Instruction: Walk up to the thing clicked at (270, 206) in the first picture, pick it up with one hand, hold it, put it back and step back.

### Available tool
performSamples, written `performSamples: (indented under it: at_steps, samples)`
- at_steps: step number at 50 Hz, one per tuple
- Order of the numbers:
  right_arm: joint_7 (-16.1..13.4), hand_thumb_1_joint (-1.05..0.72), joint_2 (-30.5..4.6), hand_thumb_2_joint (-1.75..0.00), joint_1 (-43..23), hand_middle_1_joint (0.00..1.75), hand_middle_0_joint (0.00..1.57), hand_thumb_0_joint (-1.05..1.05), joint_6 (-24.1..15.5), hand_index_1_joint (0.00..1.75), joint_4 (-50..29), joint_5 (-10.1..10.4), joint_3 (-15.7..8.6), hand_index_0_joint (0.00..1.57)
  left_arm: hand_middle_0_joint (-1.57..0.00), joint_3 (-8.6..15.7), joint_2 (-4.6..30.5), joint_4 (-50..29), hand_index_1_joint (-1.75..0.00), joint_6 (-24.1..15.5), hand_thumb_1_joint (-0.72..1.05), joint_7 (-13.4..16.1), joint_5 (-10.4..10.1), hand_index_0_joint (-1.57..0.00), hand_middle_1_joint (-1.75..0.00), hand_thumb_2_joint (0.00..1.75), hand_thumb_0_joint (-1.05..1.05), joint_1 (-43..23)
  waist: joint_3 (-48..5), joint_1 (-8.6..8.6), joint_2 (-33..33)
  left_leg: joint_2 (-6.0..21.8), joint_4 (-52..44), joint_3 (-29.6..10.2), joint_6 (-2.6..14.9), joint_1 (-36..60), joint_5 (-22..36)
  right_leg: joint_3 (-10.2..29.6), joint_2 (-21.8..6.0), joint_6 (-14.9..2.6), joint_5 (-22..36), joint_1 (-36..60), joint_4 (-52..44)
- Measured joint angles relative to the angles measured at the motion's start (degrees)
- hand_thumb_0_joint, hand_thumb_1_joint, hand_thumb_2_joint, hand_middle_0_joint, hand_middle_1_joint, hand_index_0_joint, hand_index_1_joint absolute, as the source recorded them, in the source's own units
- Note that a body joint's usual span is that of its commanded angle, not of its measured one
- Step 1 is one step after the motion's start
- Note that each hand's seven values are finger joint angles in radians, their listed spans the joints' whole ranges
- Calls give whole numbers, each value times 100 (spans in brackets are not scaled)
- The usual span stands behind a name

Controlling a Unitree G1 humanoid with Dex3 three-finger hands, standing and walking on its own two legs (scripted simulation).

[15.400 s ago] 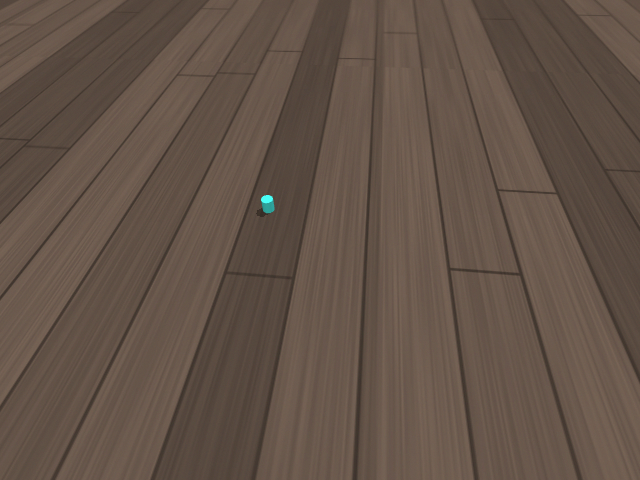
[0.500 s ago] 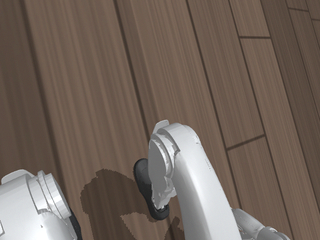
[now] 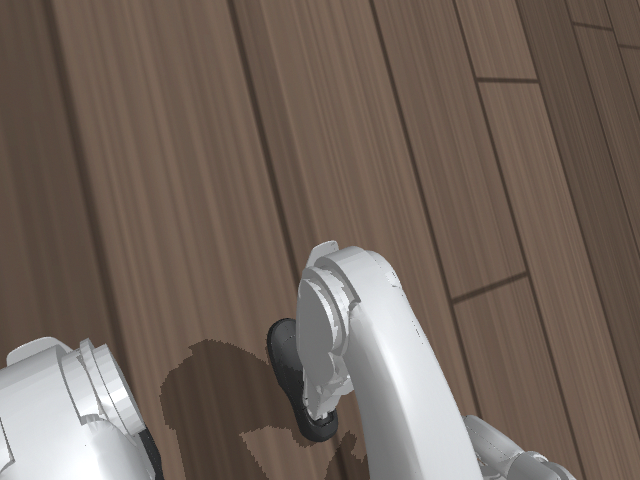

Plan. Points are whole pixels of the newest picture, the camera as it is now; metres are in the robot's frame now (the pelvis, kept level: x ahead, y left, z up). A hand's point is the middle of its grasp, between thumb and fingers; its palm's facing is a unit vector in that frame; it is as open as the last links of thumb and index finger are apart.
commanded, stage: settle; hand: left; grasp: from above
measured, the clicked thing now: out of the picture +0.44 +0.33 -0.27
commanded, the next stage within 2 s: lift in 0.88 s
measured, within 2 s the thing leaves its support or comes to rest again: leaves its support in 0.16 s
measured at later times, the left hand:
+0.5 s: hand out of the picture +0.42 +0.34 -0.18, palm faces -0.42 -0.14 -0.90, open 7.2 cm
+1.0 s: hand out of the picture +0.42 +0.34 -0.12, palm faces -0.43 -0.11 -0.89, open 7.1 cm
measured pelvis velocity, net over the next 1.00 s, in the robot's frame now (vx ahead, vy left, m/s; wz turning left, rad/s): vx -0.01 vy -0.01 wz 0.11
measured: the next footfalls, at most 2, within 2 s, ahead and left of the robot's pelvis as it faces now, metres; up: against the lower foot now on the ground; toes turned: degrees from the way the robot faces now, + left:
none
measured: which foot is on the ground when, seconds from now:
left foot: down 0.00-1.00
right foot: down 0.00-1.00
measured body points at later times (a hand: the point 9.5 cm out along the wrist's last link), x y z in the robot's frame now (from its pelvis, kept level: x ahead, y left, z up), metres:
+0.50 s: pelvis +0.00 +0.00 +0.01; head +0.24 +0.11 +0.38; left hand +0.44 +0.34 -0.13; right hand +0.09 -0.26 -0.07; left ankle +0.06 +0.13 -0.26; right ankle +0.12 -0.13 -0.26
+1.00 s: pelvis -0.01 -0.01 +0.04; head +0.21 +0.08 +0.42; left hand +0.44 +0.34 -0.07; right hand +0.08 -0.28 -0.06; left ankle +0.06 +0.13 -0.26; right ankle +0.12 -0.13 -0.26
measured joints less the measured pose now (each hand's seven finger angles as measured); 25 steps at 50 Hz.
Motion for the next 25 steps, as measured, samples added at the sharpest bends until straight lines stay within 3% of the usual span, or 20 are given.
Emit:
performSamples:
  at_steps: [11, 19, 25]
  samples:
    - [52, -91, 41, -90, 223, 30, 20, 0, 55, 30, 64, 77, -249, 20, -61, 238, -194, -576, -74, 155, 27, -274, -75, -83, -86, 44, -3, 255, -240, 99, 161, -28, -48, 39, -26, -82, -26, 25, -41, -33, -68, -91, 1]
    - [74, -91, 146, -90, 377, 30, 20, 0, 287, 30, 152, 354, -621, 20, -61, -8, -751, -1420, -73, 288, 28, -700, -315, -84, -85, 43, -3, 526, -685, 385, 449, -31, -227, 215, -1, -154, 8, 146, -94, -66, -107, -196, -68]
    - [24, -91, 216, -90, 358, 30, 20, 0, 529, 30, 93, 605, -857, 20, -62, -181, -1081, -1593, -72, 400, 28, -1066, -340, -85, -83, 41, -3, 495, -991, 529, 646, -56, -440, 384, 8, -141, 111, 265, -161, -103, -95, -224, -152]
